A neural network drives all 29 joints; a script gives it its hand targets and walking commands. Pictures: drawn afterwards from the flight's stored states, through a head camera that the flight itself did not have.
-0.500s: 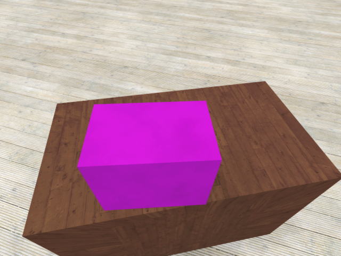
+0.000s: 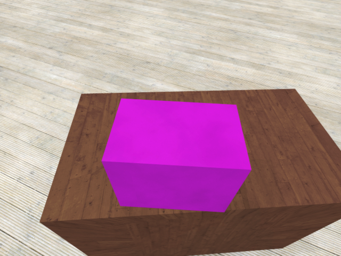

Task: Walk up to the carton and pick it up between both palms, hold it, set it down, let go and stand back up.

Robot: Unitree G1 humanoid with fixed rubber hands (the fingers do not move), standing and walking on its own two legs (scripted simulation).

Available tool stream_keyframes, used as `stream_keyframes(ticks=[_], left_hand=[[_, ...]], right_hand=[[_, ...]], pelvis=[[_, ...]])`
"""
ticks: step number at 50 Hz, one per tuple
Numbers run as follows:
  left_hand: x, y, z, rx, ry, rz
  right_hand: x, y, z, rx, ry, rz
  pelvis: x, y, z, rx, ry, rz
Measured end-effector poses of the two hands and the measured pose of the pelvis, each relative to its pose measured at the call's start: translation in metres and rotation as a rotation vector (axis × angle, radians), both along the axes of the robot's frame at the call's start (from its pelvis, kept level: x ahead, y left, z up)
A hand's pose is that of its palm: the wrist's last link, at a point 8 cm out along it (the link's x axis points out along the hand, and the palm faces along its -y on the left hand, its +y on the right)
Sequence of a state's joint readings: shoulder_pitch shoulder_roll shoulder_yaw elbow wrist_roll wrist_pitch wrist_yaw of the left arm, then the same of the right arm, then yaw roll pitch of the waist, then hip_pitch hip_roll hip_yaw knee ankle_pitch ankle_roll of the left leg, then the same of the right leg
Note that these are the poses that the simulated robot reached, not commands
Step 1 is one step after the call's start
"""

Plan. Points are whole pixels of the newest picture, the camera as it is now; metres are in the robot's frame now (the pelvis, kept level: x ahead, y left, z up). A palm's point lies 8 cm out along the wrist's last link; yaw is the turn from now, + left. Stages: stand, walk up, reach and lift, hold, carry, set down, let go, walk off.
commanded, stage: walk up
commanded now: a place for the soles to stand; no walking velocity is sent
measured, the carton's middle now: (175, 158) +0.36 +0.00 +0.00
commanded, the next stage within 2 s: none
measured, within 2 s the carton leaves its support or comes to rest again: neither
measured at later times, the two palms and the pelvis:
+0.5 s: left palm out of the picture +0.04 +0.34 -0.12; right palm out of the picture +0.14 -0.29 -0.11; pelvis +0.01 +0.01 -0.01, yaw +4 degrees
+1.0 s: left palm out of the picture +0.08 +0.32 -0.10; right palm out of the picture +0.14 -0.28 -0.12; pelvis +0.02 +0.00 +0.00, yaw +8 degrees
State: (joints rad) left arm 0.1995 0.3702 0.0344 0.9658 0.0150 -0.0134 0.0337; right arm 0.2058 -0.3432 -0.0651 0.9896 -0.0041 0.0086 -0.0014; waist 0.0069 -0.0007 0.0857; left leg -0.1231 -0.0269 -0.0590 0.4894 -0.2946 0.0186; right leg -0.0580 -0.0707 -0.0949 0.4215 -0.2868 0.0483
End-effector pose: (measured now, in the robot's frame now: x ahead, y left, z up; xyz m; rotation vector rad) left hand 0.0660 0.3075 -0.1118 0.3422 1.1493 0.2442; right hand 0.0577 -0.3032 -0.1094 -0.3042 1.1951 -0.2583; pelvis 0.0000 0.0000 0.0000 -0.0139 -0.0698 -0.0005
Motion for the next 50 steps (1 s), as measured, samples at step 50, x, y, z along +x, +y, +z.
stream_keyframes(ticks=[50], left_hand=[[0.011,0.009,0.009,0.001,-0.057,0.107]], right_hand=[[0.085,0.023,-0.009,0.018,-0.002,0.171]], pelvis=[[0.017,0.003,0.0,0.018,-0.019,0.143]])
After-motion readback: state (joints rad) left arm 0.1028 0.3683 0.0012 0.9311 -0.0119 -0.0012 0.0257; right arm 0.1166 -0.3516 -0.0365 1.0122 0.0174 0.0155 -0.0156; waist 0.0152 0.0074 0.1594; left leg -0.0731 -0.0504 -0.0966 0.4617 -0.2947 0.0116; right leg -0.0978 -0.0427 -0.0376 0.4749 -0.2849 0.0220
